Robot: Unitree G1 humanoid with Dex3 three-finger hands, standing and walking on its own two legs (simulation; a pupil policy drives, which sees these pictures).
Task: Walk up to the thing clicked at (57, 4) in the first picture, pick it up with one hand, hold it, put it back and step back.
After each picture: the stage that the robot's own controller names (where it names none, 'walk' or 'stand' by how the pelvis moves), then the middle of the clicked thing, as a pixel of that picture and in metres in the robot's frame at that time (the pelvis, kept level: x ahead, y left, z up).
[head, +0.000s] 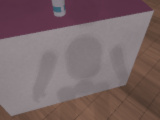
stand; (58, 4) +0.83 +0.15 +0.06
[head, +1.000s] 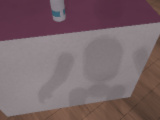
rise first; (57, 7) +0.75 +0.16 +0.08
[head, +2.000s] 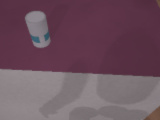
stand; (38, 30) +0.50 +0.20 +0.09
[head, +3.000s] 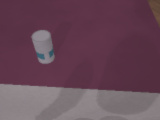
stand; (44, 47) +0.48 +0.18 +0.06
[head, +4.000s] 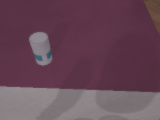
stand; (41, 49) +0.48 +0.18 +0.06
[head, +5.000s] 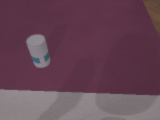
stand; (39, 51) +0.47 +0.19 +0.06
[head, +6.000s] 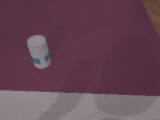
stand; (39, 52) +0.47 +0.19 +0.06
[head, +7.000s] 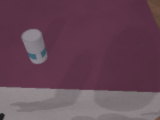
rise first; (35, 47) +0.47 +0.20 +0.06
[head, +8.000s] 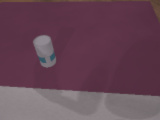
go down; (45, 51) +0.48 +0.20 +0.06
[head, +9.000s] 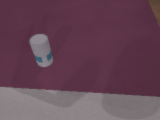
go down; (42, 50) +0.47 +0.20 +0.07
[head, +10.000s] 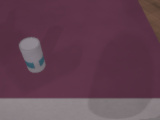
go down; (33, 55) +0.45 +0.19 +0.07
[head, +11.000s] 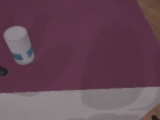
close in; (20, 46) +0.46 +0.20 +0.08
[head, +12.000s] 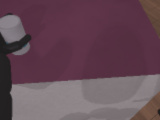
close; (15, 36) +0.48 +0.21 +0.11
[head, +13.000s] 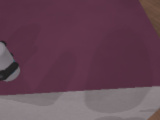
lift; (2, 62) +0.39 +0.25 +0.11
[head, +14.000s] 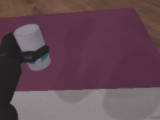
lift; (33, 48) +0.35 +0.15 +0.23
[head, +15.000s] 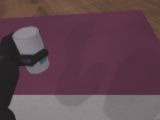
hold; (32, 50) +0.34 +0.16 +0.23
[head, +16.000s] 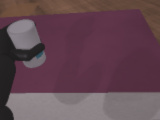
hold; (28, 44) +0.34 +0.17 +0.25
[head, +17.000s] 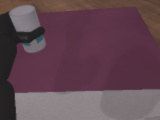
crouch; (29, 29) +0.39 +0.17 +0.26
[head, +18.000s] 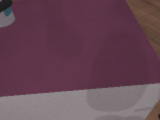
lower; out of the picture +0.48 +0.22 +0.27
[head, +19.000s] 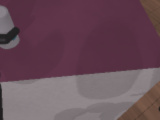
lower; (2, 28) +0.50 +0.22 +0.11
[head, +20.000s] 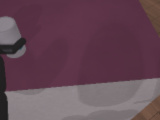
lower; (10, 38) +0.47 +0.21 +0.11
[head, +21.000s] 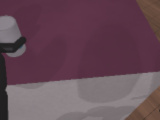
lower; (10, 37) +0.48 +0.21 +0.11
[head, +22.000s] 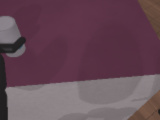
lower; (9, 37) +0.47 +0.21 +0.11
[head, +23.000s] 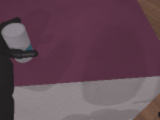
open; (19, 43) +0.46 +0.20 +0.10
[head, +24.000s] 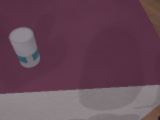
sink last; (26, 48) +0.44 +0.18 +0.10
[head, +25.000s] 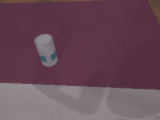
stand; (46, 50) +0.48 +0.19 +0.08
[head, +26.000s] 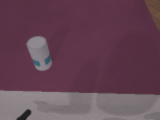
stand; (40, 54) +0.45 +0.19 +0.07
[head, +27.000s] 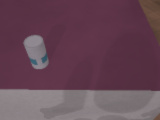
stand; (37, 52) +0.46 +0.20 +0.06
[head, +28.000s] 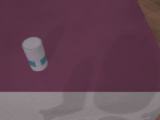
stand; (35, 54) +0.45 +0.20 +0.06
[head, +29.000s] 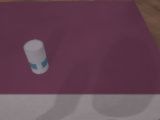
stand; (37, 57) +0.45 +0.19 +0.07
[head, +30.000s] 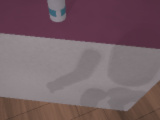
walk; (56, 4) +0.63 +0.12 +0.08
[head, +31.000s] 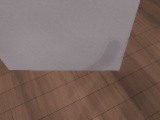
walk; out of the picture +1.00 +0.23 +0.09
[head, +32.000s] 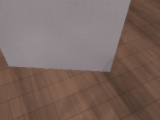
stand; out of the picture +1.18 +0.18 +0.07
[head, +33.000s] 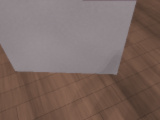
stand; out of the picture +1.13 +0.18 +0.06
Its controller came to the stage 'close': yes
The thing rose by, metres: 0.21
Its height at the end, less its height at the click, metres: +0.00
